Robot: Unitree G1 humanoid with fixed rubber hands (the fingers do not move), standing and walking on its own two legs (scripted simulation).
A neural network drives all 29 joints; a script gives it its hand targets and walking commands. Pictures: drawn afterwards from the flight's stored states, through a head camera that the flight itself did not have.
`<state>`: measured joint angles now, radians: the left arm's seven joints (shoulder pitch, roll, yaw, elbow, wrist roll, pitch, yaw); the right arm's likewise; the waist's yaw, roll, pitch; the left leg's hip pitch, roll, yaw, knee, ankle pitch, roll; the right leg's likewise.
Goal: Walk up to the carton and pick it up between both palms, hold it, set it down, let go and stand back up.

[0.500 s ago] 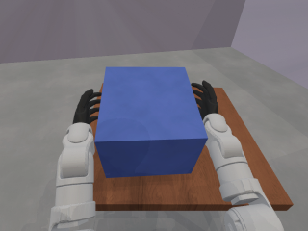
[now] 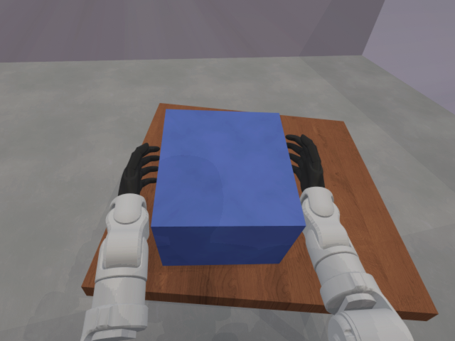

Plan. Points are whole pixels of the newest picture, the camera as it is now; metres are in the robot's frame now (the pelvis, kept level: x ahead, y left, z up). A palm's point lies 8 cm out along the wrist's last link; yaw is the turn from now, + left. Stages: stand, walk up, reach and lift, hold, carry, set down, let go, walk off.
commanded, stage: set down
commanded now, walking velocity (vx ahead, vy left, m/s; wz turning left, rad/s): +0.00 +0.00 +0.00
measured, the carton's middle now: (222, 186) +0.38 +0.00 +0.10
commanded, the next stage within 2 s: none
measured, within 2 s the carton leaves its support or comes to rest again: neither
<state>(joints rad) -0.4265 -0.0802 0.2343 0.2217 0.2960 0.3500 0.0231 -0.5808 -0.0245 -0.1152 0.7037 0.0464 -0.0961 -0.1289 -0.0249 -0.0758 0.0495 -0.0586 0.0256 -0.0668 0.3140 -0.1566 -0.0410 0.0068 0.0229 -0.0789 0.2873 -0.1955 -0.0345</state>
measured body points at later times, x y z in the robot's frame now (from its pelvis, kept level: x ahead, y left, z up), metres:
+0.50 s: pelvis +0.00 -0.01 +0.00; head +0.00 +0.02 +0.45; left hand +0.37 +0.16 +0.09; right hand +0.40 -0.15 +0.11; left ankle +0.02 +0.14 -0.75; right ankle -0.02 -0.09 -0.75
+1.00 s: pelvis +0.00 -0.02 +0.00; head +0.04 -0.01 +0.45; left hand +0.38 +0.15 +0.05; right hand +0.43 -0.16 +0.08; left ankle +0.02 +0.14 -0.75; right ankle -0.02 -0.09 -0.75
